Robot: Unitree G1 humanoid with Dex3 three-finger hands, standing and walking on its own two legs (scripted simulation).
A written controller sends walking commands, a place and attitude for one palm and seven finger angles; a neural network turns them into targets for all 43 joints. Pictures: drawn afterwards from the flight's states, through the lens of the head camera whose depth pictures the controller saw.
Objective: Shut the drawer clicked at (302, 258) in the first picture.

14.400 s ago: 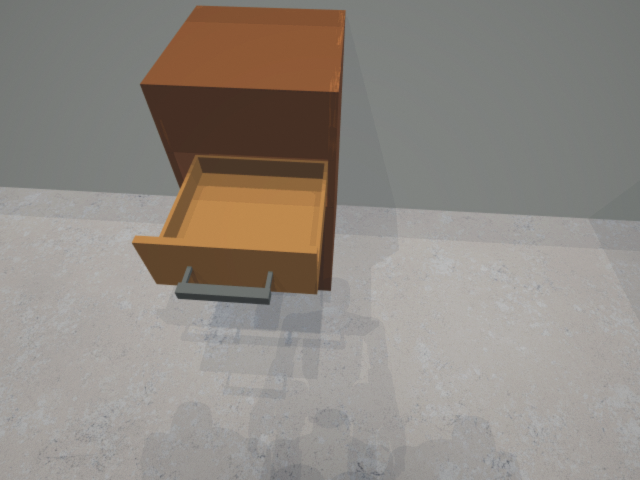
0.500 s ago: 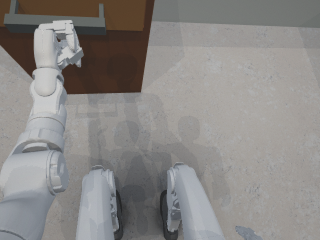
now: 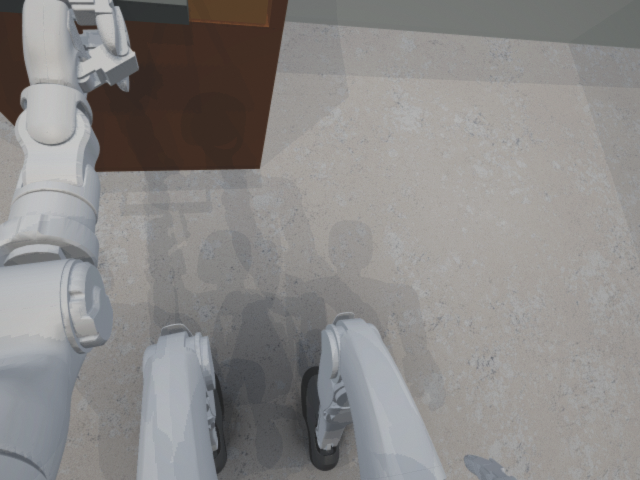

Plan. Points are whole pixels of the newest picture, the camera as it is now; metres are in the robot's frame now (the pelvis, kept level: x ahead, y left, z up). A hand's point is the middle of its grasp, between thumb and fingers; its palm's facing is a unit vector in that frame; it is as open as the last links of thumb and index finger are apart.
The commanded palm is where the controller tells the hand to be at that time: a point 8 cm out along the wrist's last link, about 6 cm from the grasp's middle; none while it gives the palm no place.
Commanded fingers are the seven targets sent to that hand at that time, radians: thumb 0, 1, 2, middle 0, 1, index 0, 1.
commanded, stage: pull the fist back off the drawer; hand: left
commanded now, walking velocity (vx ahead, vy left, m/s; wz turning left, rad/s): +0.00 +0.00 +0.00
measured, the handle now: out of the picture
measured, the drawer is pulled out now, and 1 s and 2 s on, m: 0.00 0.00 0.00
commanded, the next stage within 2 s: draw the hand back to the body in 0.68 s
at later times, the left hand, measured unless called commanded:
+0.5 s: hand (130, 52) +0.57 +0.17 +0.03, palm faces +0.05 -1.00 -0.05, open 2.9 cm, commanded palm +0.54 +0.17 +0.04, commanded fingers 0.00 0.90 0.90 -1.40 -1.60 -1.40 -1.60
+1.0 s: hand (104, 81) +0.49 +0.17 +0.09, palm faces +0.02 -1.00 -0.08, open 3.3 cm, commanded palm +0.45 +0.22 +0.12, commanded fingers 0.00 0.90 0.90 -1.40 -1.60 -1.40 -1.60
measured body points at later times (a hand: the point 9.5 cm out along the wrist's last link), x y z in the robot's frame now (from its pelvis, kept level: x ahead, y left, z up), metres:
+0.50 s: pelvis +0.01 +0.01 +0.01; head +0.22 +0.06 +0.40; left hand +0.56 +0.22 +0.03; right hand +0.03 -0.25 -0.09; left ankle +0.09 +0.12 -0.47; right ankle +0.07 -0.12 -0.47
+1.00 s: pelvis +0.05 +0.00 +0.08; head +0.25 +0.01 +0.48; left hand +0.48 +0.22 +0.09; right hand +0.17 -0.25 -0.06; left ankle +0.09 +0.12 -0.47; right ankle +0.07 -0.12 -0.47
